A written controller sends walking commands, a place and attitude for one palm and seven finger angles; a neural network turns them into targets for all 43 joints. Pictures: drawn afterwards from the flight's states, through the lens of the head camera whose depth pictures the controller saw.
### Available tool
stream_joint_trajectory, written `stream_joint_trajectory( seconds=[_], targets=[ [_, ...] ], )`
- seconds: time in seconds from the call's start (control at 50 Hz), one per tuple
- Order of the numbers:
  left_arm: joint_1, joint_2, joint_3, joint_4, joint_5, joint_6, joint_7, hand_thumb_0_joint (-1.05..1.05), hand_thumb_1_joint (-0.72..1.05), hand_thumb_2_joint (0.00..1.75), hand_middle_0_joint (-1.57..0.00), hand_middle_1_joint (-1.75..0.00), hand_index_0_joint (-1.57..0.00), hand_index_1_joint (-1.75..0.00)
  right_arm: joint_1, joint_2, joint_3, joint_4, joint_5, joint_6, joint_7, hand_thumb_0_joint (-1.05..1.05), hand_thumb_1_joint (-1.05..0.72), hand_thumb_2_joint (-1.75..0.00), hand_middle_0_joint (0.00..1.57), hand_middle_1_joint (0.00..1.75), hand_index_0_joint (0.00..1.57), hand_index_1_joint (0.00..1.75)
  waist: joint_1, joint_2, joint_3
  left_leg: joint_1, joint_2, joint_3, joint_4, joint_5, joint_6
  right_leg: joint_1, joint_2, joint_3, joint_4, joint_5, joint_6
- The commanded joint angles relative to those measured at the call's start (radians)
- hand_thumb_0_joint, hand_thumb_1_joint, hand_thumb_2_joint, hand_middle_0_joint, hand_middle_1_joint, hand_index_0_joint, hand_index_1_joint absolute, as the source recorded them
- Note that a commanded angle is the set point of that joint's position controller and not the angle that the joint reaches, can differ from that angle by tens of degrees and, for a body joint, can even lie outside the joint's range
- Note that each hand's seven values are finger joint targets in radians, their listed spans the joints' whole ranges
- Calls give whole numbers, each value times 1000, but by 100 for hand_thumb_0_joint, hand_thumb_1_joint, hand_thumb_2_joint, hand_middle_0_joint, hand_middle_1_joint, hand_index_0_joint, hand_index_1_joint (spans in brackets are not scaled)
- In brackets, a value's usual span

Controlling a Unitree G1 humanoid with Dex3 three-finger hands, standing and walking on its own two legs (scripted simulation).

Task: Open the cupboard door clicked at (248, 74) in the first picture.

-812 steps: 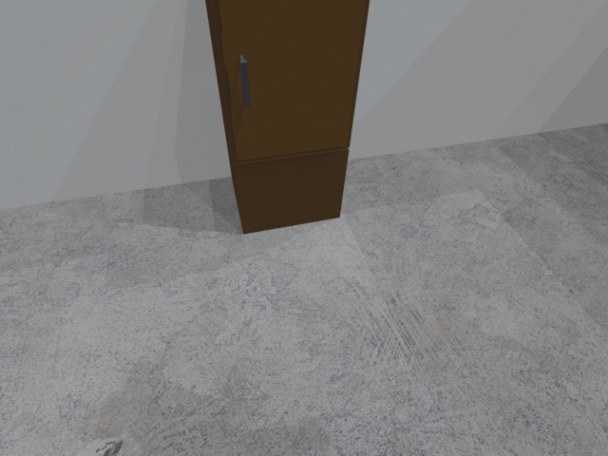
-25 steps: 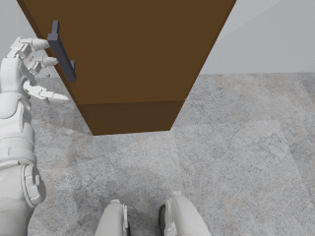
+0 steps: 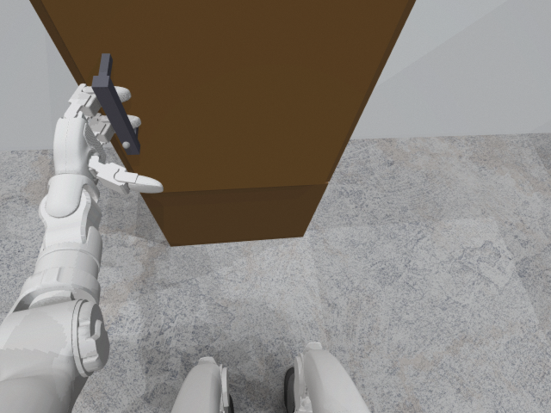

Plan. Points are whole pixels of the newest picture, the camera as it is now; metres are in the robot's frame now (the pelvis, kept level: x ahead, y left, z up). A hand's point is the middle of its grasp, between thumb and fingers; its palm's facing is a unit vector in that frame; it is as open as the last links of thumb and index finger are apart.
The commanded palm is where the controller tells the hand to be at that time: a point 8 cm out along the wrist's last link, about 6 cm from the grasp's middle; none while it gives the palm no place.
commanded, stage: slide the fingers in behind the handle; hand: left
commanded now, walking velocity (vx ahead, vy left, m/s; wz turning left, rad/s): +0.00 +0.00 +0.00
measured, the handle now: (120, 109) +0.53 +0.20 +0.06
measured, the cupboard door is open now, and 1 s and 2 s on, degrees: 0 0 19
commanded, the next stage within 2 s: close the thumb around the handle in 0.60 s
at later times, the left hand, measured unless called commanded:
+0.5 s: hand (135, 148) +0.47 +0.18 +0.05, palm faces +0.05 -1.00 -0.03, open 14.0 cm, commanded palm +0.44 +0.22 +0.04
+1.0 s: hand (132, 142) +0.48 +0.18 +0.04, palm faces +0.06 -1.00 -0.01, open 11.4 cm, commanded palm +0.45 +0.22 +0.04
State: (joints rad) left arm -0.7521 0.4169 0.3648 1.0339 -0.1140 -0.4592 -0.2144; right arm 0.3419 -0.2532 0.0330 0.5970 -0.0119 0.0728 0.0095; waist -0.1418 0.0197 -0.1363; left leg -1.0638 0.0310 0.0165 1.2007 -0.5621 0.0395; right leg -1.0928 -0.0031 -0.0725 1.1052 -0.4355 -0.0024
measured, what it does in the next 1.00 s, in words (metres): stands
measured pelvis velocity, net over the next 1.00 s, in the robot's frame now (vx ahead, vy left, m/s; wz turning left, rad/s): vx -0.01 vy -0.01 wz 0.00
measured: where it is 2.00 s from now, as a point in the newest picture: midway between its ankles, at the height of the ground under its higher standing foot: outside the picture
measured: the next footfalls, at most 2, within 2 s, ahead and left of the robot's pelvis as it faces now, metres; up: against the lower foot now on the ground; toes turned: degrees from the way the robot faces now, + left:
none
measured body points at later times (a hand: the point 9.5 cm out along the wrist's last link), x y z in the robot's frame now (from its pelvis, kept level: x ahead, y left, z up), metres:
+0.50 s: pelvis -0.01 -0.01 +0.00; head +0.12 +0.01 +0.43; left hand +0.46 +0.23 +0.05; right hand +0.04 -0.28 -0.12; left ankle +0.00 +0.09 -0.64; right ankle +0.04 -0.13 -0.64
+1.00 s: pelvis -0.01 -0.01 +0.00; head +0.14 +0.01 +0.42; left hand +0.47 +0.24 +0.05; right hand +0.03 -0.27 -0.12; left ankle +0.00 +0.09 -0.64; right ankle +0.04 -0.13 -0.64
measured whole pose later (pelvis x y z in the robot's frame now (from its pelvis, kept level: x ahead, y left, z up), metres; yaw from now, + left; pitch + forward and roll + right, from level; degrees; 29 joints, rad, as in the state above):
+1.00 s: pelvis -0.01 -0.01 +0.00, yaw +0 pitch +25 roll -3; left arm -0.80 0.43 0.39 1.09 -0.10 -0.48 -0.20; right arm 0.34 -0.26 0.04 0.60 -0.01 0.06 0.00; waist -0.15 0.02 -0.13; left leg -1.09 0.03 0.02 1.21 -0.56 0.03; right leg -1.12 0.00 -0.07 1.13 -0.43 -0.01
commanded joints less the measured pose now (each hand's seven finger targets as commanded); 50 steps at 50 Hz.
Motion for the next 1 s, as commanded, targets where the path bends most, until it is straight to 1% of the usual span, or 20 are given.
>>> stream_joint_trajectory(
  seconds=[0.0, 0.06, 0.16, 0.2, 0.26, 0.34, 0.44, 0.5, 0.56, 0.62, 0.64, 0.68, 0.74, 0.78, 0.82, 0.84, 0.86, 0.88, 0.92, 0.98],
  targets=[
    [-383, 203, 16, -221, -13, -81, 19, 0, -50, 30, -30, -120, -30, -120, 140, -174, -67, -52, -3, -19, -13, 0, -90, -90, 20, 30, 20, 30, -5, 98, -492, 333, -10, -78, -152, 485, -35, 281, 36, 26, -85, 298, -20],
    [-353, 205, 22, -223, -5, -89, 31, 0, -50, 30, -30, -120, -30, -120, 140, -174, -69, -56, -3, -19, -12, 0, -90, -90, 20, 30, 20, 30, 5, 101, -497, 326, -13, -69, -155, 479, -34, 298, 35, 33, -86, 308, -21],
    [-405, 145, -33, -165, 3, -87, 35, 0, -50, 30, -30, -120, -30, -120, 129, -169, -66, -51, -1, -23, -12, 0, -90, -90, 20, 30, 20, 30, -22, 83, -417, 268, -20, -65, -164, 356, -27, 270, 33, 36, -101, 234, -20],
    [-428, 186, 1, -196, -1, -100, 41, 0, -50, 30, -30, -120, -30, -120, 129, -176, -68, -52, -4, -27, -15, 0, -90, -90, 20, 30, 20, 30, -13, 86, -456, 273, -23, -63, -160, 355, -25, 288, 30, 43, -99, 237, -20],
    [-446, 185, -3, -224, 1, -120, 44, 0, -50, 30, -30, -120, -30, -120, 131, -173, -70, -47, -8, -33, -17, 0, -90, -90, 20, 30, 20, 30, -9, 123, -526, 324, -22, -67, -149, 407, -29, 286, 29, 43, -86, 269, -22],
    [-401, 233, 30, -178, 6, -115, 40, 0, -50, 30, -30, -120, -30, -120, 131, -174, -64, -50, -5, -32, -18, 0, -90, -90, 20, 30, 20, 30, -3, 65, -483, 242, -26, -54, -148, 375, -20, 345, 30, 56, -91, 286, -20],
    [-411, 191, -3, -171, -6, -103, 22, 0, -50, 30, -30, -120, -30, -120, 125, -172, -64, -53, 0, -32, -19, 0, -90, -90, 20, 30, 20, 30, -14, 79, -462, 239, -28, -51, -153, 341, -18, 327, 29, 55, -100, 260, -19],
    [-411, 218, 20, -147, -12, -94, 17, 0, -50, 30, -30, -120, -30, -120, 122, -177, -63, -50, 3, -33, -24, 0, -90, -90, 20, 30, 20, 30, -10, 53, -442, 202, -29, -49, -157, 302, -16, 336, 28, 60, -109, 232, -16],
    [-423, 188, -3, -159, -9, -102, 17, 0, -50, 30, -30, -120, -30, -120, 125, -175, -64, -49, 0, -38, -22, 0, -90, -90, 20, 30, 20, 30, -11, 94, -468, 251, -27, -57, -155, 329, -20, 295, 29, 52, -98, 233, -20],
    [-435, 206, 10, -135, -5, -99, 24, 0, -50, 30, -30, -120, -30, -120, 129, -178, -64, -46, -1, -38, -22, 0, -90, -90, 20, 30, 20, 30, -18, 47, -452, 204, -29, -54, -148, 301, -15, 312, 28, 58, -102, 219, -15],
    [-440, 212, 12, -126, -4, -99, 23, 0, -50, 30, -30, -120, -30, -120, 133, -179, -63, -45, 0, -39, -24, 0, -90, -90, 20, 30, 20, 30, -25, 45, -445, 201, -29, -54, -144, 296, -12, 303, 29, 59, -102, 217, -16],
    [-453, 248, 34, -125, 2, -97, 25, 0, -50, 30, -30, -120, -30, -120, 132, -181, -61, -43, 0, -38, -26, 0, -90, -90, 20, 30, 20, 30, -16, 68, -453, 191, -31, -50, -143, 294, -13, 313, 27, 65, -101, 219, -16],
    [-483, 211, -1, -154, 3, -104, 23, 0, -33, 37, -31, -122, -31, -122, 133, -178, -61, -47, -4, -41, -24, 0, -90, -90, 20, 30, 20, 30, -23, 117, -481, 248, -27, -62, -142, 328, -17, 269, 28, 53, -86, 221, -21],
    [-484, 227, 13, -141, 4, -101, 24, 0, -22, 42, -32, -123, -32, -123, 135, -183, -62, -41, -5, -40, -24, 0, -90, -90, 20, 30, 20, 30, -26, 108, -486, 252, -24, -66, -137, 332, -20, 261, 29, 51, -87, 218, -18],
    [-467, 262, 44, -159, -1, -101, 24, 0, -11, 47, -33, -124, -33, -124, 138, -185, -62, -45, -4, -40, -25, 0, -90, -90, 20, 30, 20, 30, -9, 109, -520, 252, -25, -63, -138, 356, -20, 301, 29, 56, -83, 247, -19],
    [-465, 242, 31, -166, -6, -101, 22, 0, -5, 49, -33, -125, -33, -125, 141, -184, -63, -49, -6, -40, -24, 0, -90, -90, 20, 30, 20, 30, -16, 106, -532, 267, -26, -63, -134, 378, -18, 297, 32, 52, -79, 264, -19],
    [-446, 248, 37, -143, -3, -95, 20, 0, 0, 52, -34, -125, -34, -125, 141, -183, -61, -46, -4, -39, -23, 0, -90, -90, 20, 30, 20, 30, -7, 106, -522, 257, -25, -64, -137, 378, -22, 301, 30, 51, -80, 263, -20],
    [-455, 243, 33, -155, -6, -92, 20, 0, 6, 54, -34, -126, -34, -126, 141, -183, -61, -45, -4, -37, -23, 0, -90, -90, 20, 30, 20, 30, -17, 94, -521, 253, -24, -60, -133, 376, -18, 308, 31, 54, -85, 271, -16],
    [-419, 270, 57, -147, -6, -83, 17, 0, 17, 59, -35, -127, -35, -127, 140, -184, -60, -50, -2, -34, -22, 0, -90, -90, 20, 30, 20, 30, -2, 82, -501, 222, -25, -54, -142, 360, -17, 337, 30, 57, -91, 270, -16],
    [-403, 235, 34, -154, -6, -79, 12, 0, 34, 66, -36, -129, -36, -129, 144, -180, -61, -52, -1, -31, -21, 0, -90, -90, 20, 30, 20, 30, -5, 91, -502, 252, -22, -57, -145, 396, -20, 318, 33, 50, -87, 290, -17]
  ],
)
